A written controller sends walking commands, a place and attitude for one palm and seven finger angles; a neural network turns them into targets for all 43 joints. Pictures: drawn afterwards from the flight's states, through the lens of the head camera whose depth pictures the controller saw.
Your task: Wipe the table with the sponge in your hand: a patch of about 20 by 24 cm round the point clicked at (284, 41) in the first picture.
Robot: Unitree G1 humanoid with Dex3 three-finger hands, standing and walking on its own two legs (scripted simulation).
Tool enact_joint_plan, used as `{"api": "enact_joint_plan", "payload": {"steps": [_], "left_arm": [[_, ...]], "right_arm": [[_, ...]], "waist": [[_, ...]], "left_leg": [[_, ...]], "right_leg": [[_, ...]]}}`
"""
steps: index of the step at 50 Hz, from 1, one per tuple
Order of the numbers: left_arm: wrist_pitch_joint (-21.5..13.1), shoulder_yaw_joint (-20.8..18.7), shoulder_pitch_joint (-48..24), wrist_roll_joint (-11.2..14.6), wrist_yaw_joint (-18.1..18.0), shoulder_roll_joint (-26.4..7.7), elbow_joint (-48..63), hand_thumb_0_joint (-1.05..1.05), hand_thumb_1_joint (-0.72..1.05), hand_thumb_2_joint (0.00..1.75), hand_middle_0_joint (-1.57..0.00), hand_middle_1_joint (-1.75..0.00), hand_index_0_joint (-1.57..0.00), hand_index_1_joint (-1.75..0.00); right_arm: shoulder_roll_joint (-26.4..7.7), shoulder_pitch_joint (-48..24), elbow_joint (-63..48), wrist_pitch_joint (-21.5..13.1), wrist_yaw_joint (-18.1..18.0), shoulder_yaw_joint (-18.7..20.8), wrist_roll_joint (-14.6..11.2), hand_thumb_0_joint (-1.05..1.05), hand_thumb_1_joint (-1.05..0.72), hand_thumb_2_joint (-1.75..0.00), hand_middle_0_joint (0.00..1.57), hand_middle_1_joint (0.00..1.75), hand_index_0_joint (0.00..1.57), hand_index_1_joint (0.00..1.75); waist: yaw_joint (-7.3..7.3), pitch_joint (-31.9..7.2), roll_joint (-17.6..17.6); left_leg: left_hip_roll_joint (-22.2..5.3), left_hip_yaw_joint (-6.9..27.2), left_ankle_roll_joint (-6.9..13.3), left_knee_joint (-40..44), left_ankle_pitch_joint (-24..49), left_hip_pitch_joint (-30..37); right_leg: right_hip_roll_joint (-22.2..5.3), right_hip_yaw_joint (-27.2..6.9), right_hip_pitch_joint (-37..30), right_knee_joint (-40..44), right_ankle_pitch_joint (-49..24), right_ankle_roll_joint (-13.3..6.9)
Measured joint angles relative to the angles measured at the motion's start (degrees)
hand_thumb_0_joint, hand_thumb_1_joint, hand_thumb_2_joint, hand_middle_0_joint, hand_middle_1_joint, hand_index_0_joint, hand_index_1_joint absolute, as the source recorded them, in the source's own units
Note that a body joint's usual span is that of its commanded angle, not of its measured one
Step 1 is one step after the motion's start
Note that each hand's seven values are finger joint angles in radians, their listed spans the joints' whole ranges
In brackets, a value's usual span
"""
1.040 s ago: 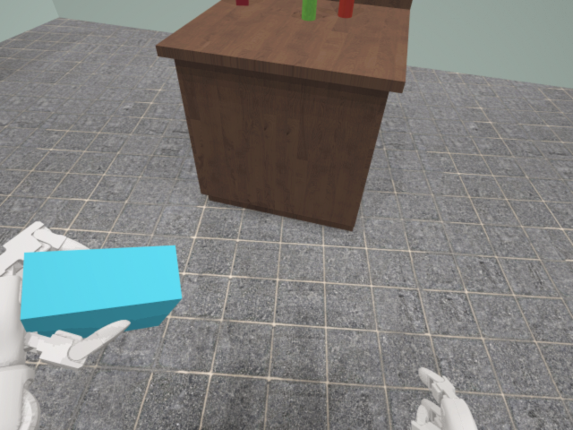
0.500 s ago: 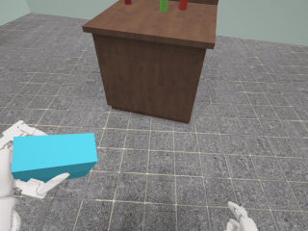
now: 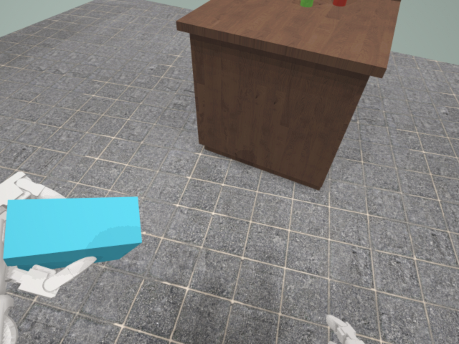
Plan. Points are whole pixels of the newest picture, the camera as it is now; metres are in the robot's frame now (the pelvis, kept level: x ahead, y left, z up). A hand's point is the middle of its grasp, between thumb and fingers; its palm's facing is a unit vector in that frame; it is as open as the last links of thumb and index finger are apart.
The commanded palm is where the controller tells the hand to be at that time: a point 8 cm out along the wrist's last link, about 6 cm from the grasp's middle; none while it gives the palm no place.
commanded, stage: walk to a spot facing it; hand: left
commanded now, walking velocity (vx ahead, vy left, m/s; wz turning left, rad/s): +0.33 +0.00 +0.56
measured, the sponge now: (94, 234) +0.23 +0.19 +0.15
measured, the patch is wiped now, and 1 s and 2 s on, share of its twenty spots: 0.00 0.00 0.00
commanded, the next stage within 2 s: none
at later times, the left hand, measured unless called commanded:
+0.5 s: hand (32, 182) +0.28 +0.28 +0.18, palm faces +0.59 -0.69 -0.41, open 9.9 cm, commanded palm +0.20 +0.31 +0.19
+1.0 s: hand (64, 133) +0.37 +0.28 +0.19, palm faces +0.67 -0.60 -0.45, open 9.9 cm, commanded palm +0.29 +0.30 +0.19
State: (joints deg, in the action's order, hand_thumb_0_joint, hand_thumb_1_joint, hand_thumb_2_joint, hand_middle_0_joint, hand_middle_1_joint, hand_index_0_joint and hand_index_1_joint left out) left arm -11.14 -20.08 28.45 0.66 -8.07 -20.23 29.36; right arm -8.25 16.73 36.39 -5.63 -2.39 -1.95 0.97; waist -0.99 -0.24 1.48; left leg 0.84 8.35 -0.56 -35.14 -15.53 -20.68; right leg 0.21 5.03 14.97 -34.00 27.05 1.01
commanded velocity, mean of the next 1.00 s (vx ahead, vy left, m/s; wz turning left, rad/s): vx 0.36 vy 0.00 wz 0.38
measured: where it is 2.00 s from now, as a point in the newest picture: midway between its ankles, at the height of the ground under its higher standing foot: (214, 282)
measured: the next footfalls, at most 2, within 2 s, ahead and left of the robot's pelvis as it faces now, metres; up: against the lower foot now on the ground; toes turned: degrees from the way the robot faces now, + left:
left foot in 0.34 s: +0.17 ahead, +0.15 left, +0.00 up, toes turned +22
right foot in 0.68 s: +0.30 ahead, -0.12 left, +0.00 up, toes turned +8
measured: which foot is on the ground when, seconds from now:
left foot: down 0.00-0.00, up 0.02-0.32, down 0.34-0.68, up 0.70-1.00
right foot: down 0.00-0.34, up 0.36-0.66, down 0.68-1.00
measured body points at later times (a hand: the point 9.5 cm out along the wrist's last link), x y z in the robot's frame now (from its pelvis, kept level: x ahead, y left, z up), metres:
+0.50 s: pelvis +0.11 +0.00 -0.01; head +0.14 +0.02 +0.44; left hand +0.24 +0.32 +0.21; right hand +0.36 -0.16 -0.08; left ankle +0.13 +0.13 -0.73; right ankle +0.13 -0.12 -0.65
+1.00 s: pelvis +0.26 -0.02 +0.01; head +0.30 +0.00 +0.46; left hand +0.33 +0.30 +0.22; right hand +0.52 -0.20 -0.07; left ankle +0.27 +0.13 -0.69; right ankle +0.26 -0.13 -0.73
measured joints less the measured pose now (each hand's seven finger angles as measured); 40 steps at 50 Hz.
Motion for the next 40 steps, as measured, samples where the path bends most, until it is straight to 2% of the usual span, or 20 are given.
{"api": "enact_joint_plan", "payload": {"steps": [2, 5, 7, 9, 12, 14, 16, 17, 18, 20, 21, 23, 25, 27, 30, 33, 34, 35, 37, 40], "left_arm": [[-0.1, 0.7, -0.7, 0.0, 0.5, -0.2, 0.3, -0.01, -0.47, 0.97, -0.78, -1.32, -0.77, -1.32], [-0.2, 2.1, -1.7, 0.0, 0.8, 0.2, -1.2, -0.01, -0.47, 0.97, -0.78, -1.32, -0.77, -1.32], [-0.6, 1.5, -0.4, -0.2, 0.9, 0.5, -2.2, -0.01, -0.47, 0.97, -0.78, -1.32, -0.77, -1.32], [-0.8, 0.6, 0.9, -0.4, 0.7, 0.2, -2.7, -0.01, -0.47, 0.97, -0.78, -1.32, -0.77, -1.32], [-0.7, 0.0, 0.6, -0.4, -0.1, -0.2, -2.2, -0.01, -0.47, 0.97, -0.78, -1.32, -0.77, -1.32], [-0.4, -0.1, -0.2, -0.2, -1.1, 0.0, -0.7, -0.01, -0.47, 0.97, -0.78, -1.32, -0.77, -1.32], [-0.1, -0.2, -0.5, 0.1, -2.1, 0.4, 1.6, -0.01, -0.47, 0.97, -0.78, -1.32, -0.77, -1.32], [-0.2, -0.4, -0.4, 0.2, -2.5, 0.7, 2.9, -0.01, -0.47, 0.97, -0.78, -1.32, -0.77, -1.32], [-0.4, -0.7, -1.0, 0.4, -2.9, 0.4, 3.6, -0.01, -0.47, 0.97, -0.78, -1.32, -0.77, -1.32], [-0.6, -1.0, -3.9, 0.3, -3.0, -1.5, 2.9, -0.01, -0.47, 0.97, -0.78, -1.32, -0.77, -1.32], [-0.6, -1.1, -5.2, 0.2, -2.5, -2.3, 2.1, -0.01, -0.47, 0.97, -0.78, -1.32, -0.77, -1.32], [0.0, -1.4, -6.5, 0.2, -1.5, -3.3, 1.4, -0.01, -0.47, 0.97, -0.78, -1.32, -0.77, -1.32], [0.0, -2.2, -5.7, 0.3, -1.0, -3.5, 2.5, -0.01, -0.47, 0.97, -0.78, -1.32, -0.77, -1.32], [-1.0, -2.9, -3.7, 0.8, -0.7, -3.3, 4.1, -0.01, -0.47, 0.97, -0.78, -1.32, -0.77, -1.32], [-2.5, -3.1, -0.7, 1.3, -0.4, -2.3, 4.6, -0.01, -0.47, 0.98, -0.78, -1.32, -0.78, -1.32], [-2.6, -2.6, -0.3, 1.0, -0.2, -1.8, 1.6, -0.01, -0.47, 0.98, -0.78, -1.32, -0.78, -1.32], [-2.1, -2.5, -1.0, 0.8, -0.3, -2.0, 0.4, -0.01, -0.47, 0.98, -0.78, -1.32, -0.78, -1.32], [-1.6, -1.7, -2.4, 0.3, -0.3, -1.3, -1.1, -0.01, -0.47, 0.98, -0.78, -1.32, -0.78, -1.32], [-0.2, 0.5, -5.5, -0.1, -0.2, 1.2, -4.6, -0.01, -0.47, 0.98, -0.78, -1.32, -0.78, -1.32], [0.9, 2.3, -6.2, -0.4, 0.1, 4.0, -7.6, -0.01, -0.47, 0.98, -0.78, -1.32, -0.78, -1.32]], "right_arm": [[-0.7, -1.3, 0.3, 0.5, 0.0, 0.4, -0.3, 0.01, -0.9, -0.9, 0.2, 0.3, 0.21, 0.3], [-2.2, -2.8, 2.3, 1.8, -0.3, 1.2, -0.1, 0.01, -0.9, -0.9, 0.21, 0.3, 0.21, 0.3], [-3.3, -3.1, 2.2, 2.8, -0.6, 1.7, -0.1, 0.01, -0.9, -0.9, 0.21, 0.3, 0.21, 0.3], [-4.3, -3.4, 1.4, 3.3, -1.1, 2.3, -0.1, 0.01, -0.9, -0.9, 0.2, 0.3, 0.21, 0.3], [-5.4, -3.6, -0.6, 3.2, -1.6, 3.2, -0.2, 0.01, -0.9, -0.9, 0.2, 0.3, 0.2, 0.3], [-6.1, -3.9, -1.9, 2.8, -1.7, 3.7, -0.4, 0.01, -0.9, -0.9, 0.2, 0.3, 0.2, 0.3], [-6.7, -4.7, -3.5, 2.5, -1.8, 4.0, -0.6, 0.01, -0.9, -0.9, 0.2, 0.3, 0.2, 0.3], [-7.3, -5.4, -4.6, 2.4, -1.8, 4.2, -0.7, 0.01, -0.9, -0.9, 0.2, 0.3, 0.2, 0.3], [-7.1, -6.6, -5.1, 2.2, -1.9, 4.6, -0.7, 0.01, -0.9, -0.9, 0.2, 0.3, 0.2, 0.3], [-4.5, -9.2, -4.6, 1.9, -1.5, 4.6, -1.1, 0.01, -0.91, -0.9, 0.2, 0.3, 0.2, 0.3], [-3.3, -9.8, -4.3, 2.0, -0.9, 4.1, -1.3, 0.01, -0.91, -0.9, 0.2, 0.3, 0.2, 0.3], [-1.1, -10.0, -4.2, 2.0, -0.1, 2.8, -1.6, 0.01, -0.91, -0.9, 0.2, 0.3, 0.2, 0.3], [0.6, -9.2, -4.3, 1.5, 0.3, 1.6, -1.8, 0.01, -0.91, -0.9, 0.2, 0.3, 0.2, 0.3], [1.7, -7.7, -4.1, 0.8, 0.5, 0.8, -1.7, 0.01, -0.9, -0.9, 0.2, 0.3, 0.2, 0.3], [2.1, -4.9, -3.5, 0.0, 0.5, 0.0, -1.6, 0.0, -0.9, -0.9, 0.2, 0.3, 0.2, 0.3], [1.7, -2.4, -2.2, 0.1, -0.1, -0.3, -1.4, 0.0, -0.9, -0.9, 0.21, 0.3, 0.21, 0.3], [1.4, -1.7, -1.9, 0.3, -0.4, -0.4, -1.5, 0.0, -0.9, -0.9, 0.21, 0.3, 0.21, 0.3], [0.7, -1.7, -1.1, 0.7, -0.6, -0.2, -1.5, 0.0, -0.9, -0.9, 0.21, 0.3, 0.21, 0.3], [-1.5, -2.8, 1.8, 1.6, -0.9, 0.4, -1.2, 0.01, -0.9, -0.9, 0.21, 0.3, 0.21, 0.3], [-4.3, -4.3, 4.0, 2.8, -0.9, 1.3, -0.8, 0.01, -0.9, -0.9, 0.21, 0.3, 0.21, 0.3]], "waist": [[0.39, 0.9, 0.6], [0.33, 1.5, -0.3], [0.6, 1.2, -1.0], [0.74, 1.4, -1.9], [1.54, 2.8, -3.6], [2.16, 3.8, -4.9], [2.42, 4.6, -5.7], [2.45, 4.8, -4.8], [1.92, 5.4, -4.2], [1.17, 7.0, -5.2], [0.87, 7.0, -5.5], [0.27, 6.1, -5.4], [0.26, 5.4, -4.8], [0.75, 4.8, -3.6], [1.93, 3.6, -1.2], [3.08, 2.3, 0.7], [3.29, 1.8, 0.8], [3.49, 1.8, 1.3], [3.62, 2.6, 1.7], [3.6, 3.5, 1.0]], "left_leg": [[-0.3, -1.5, 0.6, -8.0, -5.8, -3.3], [-0.6, -6.5, -0.4, -26.0, -7.9, -9.5], [-2.0, -9.5, -1.1, -30.8, -6.7, -11.7], [-3.5, -11.6, -1.2, -28.7, -6.2, -12.1], [-4.8, -15.1, -0.7, -17.6, -5.7, -10.1], [-4.1, -17.6, 0.0, -9.2, -4.9, -7.5], [-2.5, -20.2, 0.8, -0.5, -0.9, -3.2], [-2.5, -20.3, 2.2, 2.7, 2.9, -0.7], [-3.0, -19.9, 3.2, 1.6, 8.1, -0.9], [-2.9, -18.9, 3.4, -3.6, 3.6, -0.9], [-2.9, -18.3, 3.0, -4.0, 1.2, -0.4], [-3.1, -16.8, 2.3, -3.1, -0.3, 0.3], [-3.7, -15.5, 1.6, -1.2, 0.2, 1.4], [-4.5, -14.4, 0.9, 0.6, 0.5, 2.6], [-5.6, -12.8, -0.2, 2.2, -0.1, 4.3], [-6.5, -10.9, -0.6, -0.5, -3.3, 4.5], [-6.7, -10.5, 0.1, -3.3, -5.7, 3.6], [-6.8, -9.9, 0.8, -8.7, -9.1, 1.8], [-4.9, -8.3, 0.9, -23.4, -12.0, -2.9], [-3.5, -9.6, -0.1, -37.6, -8.9, -8.1]], "right_leg": [[-0.5, 1.6, -0.5, 1.7, -8.7, -1.7], [-3.0, 4.2, -2.9, 1.2, -6.5, -2.4], [-4.2, 4.9, -4.7, 2.7, -5.4, -2.1], [-5.4, 5.8, -6.7, 4.4, -5.3, -1.6], [-7.2, 7.5, -8.9, 5.3, -4.2, -1.0], [-8.7, 8.3, -9.5, 3.8, -2.4, -0.3], [-10.4, 8.3, -8.2, -2.4, 0.3, 0.2], [-10.6, 7.9, -5.9, -8.9, 1.2, 0.4], [-10.2, 6.2, -3.0, -17.5, 2.3, 0.7], [-7.9, 0.5, 3.1, -33.3, 4.9, 0.5], [-6.9, -0.9, 6.1, -38.0, 4.7, 0.6], [-6.3, -1.5, 11.4, -41.3, 3.0, 1.1], [-6.9, -0.9, 14.8, -37.4, 0.2, 1.4], [-7.6, 0.2, 15.6, -28.9, -2.8, 1.7], [-7.8, 1.8, 13.0, -16.4, -5.8, 2.3], [-6.6, 3.7, 7.2, -6.6, -7.3, 2.7], [-6.3, 4.0, 5.3, -3.6, -8.0, 1.9], [-6.3, 4.7, 5.4, -4.8, -9.4, 0.2], [-7.3, 6.1, 4.6, -7.5, -7.7, -1.6], [-7.9, 6.8, 1.3, -5.0, -7.0, -1.6]]}}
